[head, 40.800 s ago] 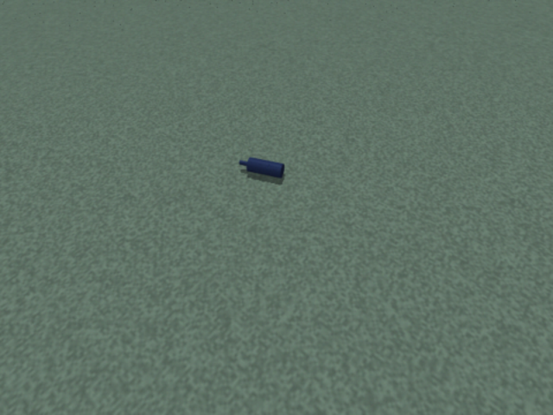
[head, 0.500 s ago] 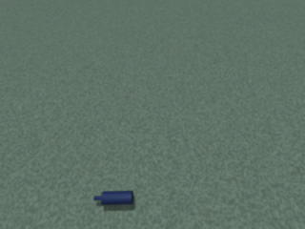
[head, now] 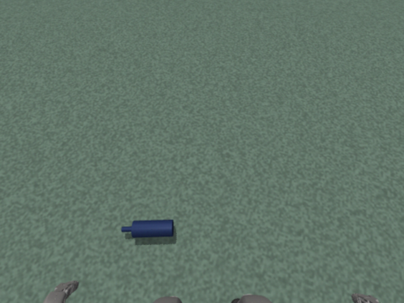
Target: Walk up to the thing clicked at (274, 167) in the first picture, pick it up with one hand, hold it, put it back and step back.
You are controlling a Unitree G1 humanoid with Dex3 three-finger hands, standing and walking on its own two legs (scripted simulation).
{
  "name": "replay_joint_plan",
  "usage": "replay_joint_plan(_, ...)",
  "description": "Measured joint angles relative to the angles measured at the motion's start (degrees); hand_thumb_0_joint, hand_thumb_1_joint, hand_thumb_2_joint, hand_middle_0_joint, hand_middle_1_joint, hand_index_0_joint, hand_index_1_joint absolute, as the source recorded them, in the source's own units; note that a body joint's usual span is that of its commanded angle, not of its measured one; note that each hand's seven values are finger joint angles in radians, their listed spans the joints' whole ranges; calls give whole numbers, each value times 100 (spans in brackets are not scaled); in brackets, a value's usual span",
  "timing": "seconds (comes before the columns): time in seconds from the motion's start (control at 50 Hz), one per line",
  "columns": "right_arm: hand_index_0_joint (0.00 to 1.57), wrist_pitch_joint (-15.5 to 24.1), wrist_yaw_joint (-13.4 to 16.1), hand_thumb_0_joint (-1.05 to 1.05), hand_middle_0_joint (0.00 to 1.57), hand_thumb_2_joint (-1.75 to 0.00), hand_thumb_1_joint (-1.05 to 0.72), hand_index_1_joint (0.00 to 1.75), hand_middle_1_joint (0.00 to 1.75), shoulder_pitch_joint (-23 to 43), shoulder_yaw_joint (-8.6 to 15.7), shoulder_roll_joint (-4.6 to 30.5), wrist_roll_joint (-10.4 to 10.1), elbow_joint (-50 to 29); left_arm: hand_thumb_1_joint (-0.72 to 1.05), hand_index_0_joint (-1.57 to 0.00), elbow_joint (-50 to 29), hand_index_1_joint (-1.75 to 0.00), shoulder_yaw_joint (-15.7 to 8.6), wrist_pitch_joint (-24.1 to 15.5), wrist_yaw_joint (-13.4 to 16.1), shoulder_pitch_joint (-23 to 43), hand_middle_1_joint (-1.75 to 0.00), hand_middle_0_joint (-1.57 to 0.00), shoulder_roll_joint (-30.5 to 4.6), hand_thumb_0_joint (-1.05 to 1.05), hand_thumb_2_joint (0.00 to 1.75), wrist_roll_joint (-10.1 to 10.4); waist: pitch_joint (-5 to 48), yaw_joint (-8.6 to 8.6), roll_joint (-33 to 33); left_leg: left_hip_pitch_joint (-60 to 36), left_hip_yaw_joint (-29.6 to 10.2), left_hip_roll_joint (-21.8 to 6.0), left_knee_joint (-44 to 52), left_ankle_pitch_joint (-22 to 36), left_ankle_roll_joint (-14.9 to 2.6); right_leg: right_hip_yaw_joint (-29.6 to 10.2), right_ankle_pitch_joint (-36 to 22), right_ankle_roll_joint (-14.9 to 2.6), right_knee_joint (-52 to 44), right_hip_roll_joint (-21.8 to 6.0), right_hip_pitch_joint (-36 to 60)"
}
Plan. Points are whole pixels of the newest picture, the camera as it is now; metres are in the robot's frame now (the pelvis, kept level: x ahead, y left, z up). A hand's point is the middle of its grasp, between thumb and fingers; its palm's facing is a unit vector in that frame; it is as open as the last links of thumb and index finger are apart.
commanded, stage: step back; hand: left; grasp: from above
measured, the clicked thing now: (147, 228) +0.48 +0.27 -0.73
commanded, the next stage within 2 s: none
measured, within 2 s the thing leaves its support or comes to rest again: neither
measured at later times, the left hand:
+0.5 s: hand out of the picture +0.03 +0.28 -0.16, palm faces -0.13 -0.91 -0.38, open 7.4 cm
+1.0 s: hand out of the picture -0.11 +0.27 -0.15, palm faces -0.02 -0.93 -0.36, open 7.4 cm
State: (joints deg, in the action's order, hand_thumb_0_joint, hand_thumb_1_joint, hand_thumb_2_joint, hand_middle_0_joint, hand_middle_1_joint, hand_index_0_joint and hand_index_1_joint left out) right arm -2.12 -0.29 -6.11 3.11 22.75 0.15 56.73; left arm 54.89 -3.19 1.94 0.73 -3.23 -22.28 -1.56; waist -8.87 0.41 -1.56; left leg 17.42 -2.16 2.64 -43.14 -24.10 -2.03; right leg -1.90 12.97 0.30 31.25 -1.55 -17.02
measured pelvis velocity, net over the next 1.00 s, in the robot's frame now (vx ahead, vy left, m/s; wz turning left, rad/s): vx -0.25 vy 0.02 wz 0.00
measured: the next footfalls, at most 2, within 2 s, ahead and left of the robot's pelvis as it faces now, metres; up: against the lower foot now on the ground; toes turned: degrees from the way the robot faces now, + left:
right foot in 0.54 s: -0.12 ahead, -0.12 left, +0.00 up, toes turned -4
left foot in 0.90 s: -0.20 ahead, +0.12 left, +0.00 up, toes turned -2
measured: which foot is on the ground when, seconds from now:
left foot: down 0.00-0.56, up 0.58-0.88, down 0.90-1.00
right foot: down 0.00-0.04, up 0.06-0.52, down 0.54-0.92, up 0.94-1.00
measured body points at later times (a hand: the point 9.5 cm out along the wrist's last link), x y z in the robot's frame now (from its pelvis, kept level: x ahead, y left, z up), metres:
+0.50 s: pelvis -0.11 +0.02 -0.01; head -0.04 +0.02 +0.43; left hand +0.03 +0.33 -0.13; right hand -0.03 -0.30 -0.12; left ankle -0.01 +0.12 -0.73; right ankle -0.15 -0.11 -0.71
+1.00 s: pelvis -0.25 +0.02 -0.01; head -0.20 +0.03 +0.44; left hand -0.11 +0.32 -0.13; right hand -0.19 -0.30 -0.12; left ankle -0.24 +0.12 -0.73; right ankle -0.21 -0.12 -0.69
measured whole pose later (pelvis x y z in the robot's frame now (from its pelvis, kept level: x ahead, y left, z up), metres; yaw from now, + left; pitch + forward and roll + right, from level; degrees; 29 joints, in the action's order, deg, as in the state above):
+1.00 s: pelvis -0.25 +0.02 -0.01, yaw +0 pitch -3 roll -1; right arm -1.0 0.2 -11.7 2.1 21.1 1.8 50.7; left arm 45.0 -4.1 4.8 0.3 -5.6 -22.0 -1.0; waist -10.5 1.3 -2.0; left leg 14.8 -1.6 1.6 -37.1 -19.2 -2.0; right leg -4.3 29.3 -1.1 56.8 2.8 -26.7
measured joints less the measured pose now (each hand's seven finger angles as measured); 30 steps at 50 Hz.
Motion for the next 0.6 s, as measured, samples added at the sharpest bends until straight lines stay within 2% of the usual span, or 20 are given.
replay_joint_plan(0.04,20,40,7,0,21,-90,-91,30,30,-107,36,51,66,-62,90,-21,-151,-30,20,64,-7,64,-30,-20,-62,0,90,41,-14,62,1,-289,36,-75,816,582,21,29,143,110,364,-29,-238)
replay_joint_plan(0.06,20,51,22,0,21,-90,-91,30,30,-112,67,5,123,-54,90,-21,-203,-30,11,97,-5,138,-30,-20,-111,0,90,76,-101,47,-113,-297,93,4,827,532,5,-88,212,29,595,-74,-355)
replay_joint_plan(0.1,20,46,-6,0,21,-90,-91,30,30,-127,49,-85,158,-78,90,-21,-271,-30,-9,154,47,210,-30,-20,-151,0,90,89,-238,33,-195,-249,160,16,727,512,-53,-533,1209,-97,1421,220,-598)
replay_joint_plan(0.14,20,50,1,0,21,-90,-91,30,30,-170,15,-177,162,-131,90,-20,-288,-30,-1,195,88,191,-30,-20,-161,0,90,91,-266,94,-176,-252,143,-52,844,631,-81,-768,1694,-153,2414,591,-816)
replay_joint_plan(0.18,20,55,44,0,21,-90,-91,30,30,-210,-20,-249,164,-202,90,-20,-328,-30,4,207,85,113,-30,-20,-156,0,90,116,-239,100,-170,-256,187,-101,1027,780,-98,-832,1672,-155,3129,788,-965)
replay_joint_plan(0.24,21,72,109,0,21,-90,-91,30,30,-210,-36,-303,132,-344,90,-20,-408,-30,-17,189,50,-74,-30,-20,-123,0,90,95,-245,88,-133,-246,290,-164,1152,912,-136,-792,1563,-49,3570,845,-920)
replay_joint_plan(0.34,21,133,153,0,21,-90,-91,30,30,-150,-63,-345,101,-609,90,-20,-501,-30,-70,218,1,-331,-30,-20,-89,0,90,73,-286,68,-98,-92,476,-233,1068,1014,-150,-706,1594,63,3046,669,-531)
replay_joint_plan(0.46,21,129,124,0,21,-90,-90,30,30,-53,-87,-269,138,-800,90,-20,-581,-30,-139,221,-62,-443,-30,-20,-61,0,90,48,-301,45,27,285,613,-382,814,1162,-84,-406,1644,13,2217,434,-174)
replay_joint_plan(0.5,21,98,105,0,21,-90,-90,30,30,-32,-85,-214,145,-818,90,-20,-601,-30,-157,191,-104,-500,-30,-20,-51,0,90,39,-244,22,82,437,647,-449,720,1221,-22,-248,1465,-62,1647,329,31)
replay_joint_plan(0.54,21,47,84,0,21,-90,-90,30,30,-28,-79,-138,129,-813,90,-20,-608,-30,-177,131,-142,-600,-30,-20,-35,0,90,21,-138,-22,150,623,670,-524,555,1244,69,-112,1029,-149,779,250,349)
replay_joint_plan(0.56,21,19,82,0,21,-90,-90,30,30,-5,-61,-70,111,-781,90,-20,-581,-30,-194,105,-146,-627,-30,-20,34,0,90,-12,-139,1,313,700,574,-623,451,1249,108,-23,953,-122,674,345,386)
replay_joint_plan(0.58,21,-12,97,0,21,-90,-91,30,30,-12,-35,-36,88,-734,90,-20,-581,-30,-187,103,-168,-674,-30,-20,85,0,90,-27,-117,43,402,789,378,-559,281,870,143,58,918,-114,694,375,367)
replay_joint_plan(0.6,21,-44,116,0,21,-90,-91,30,30,-48,-11,-33,78,-681,90,-20,-605,-30,-164,113,-193,-735,-30,-20,105,0,90,-48,-63,19,372,907,177,-357,-106,300,180,55,896,-136,741,325,307)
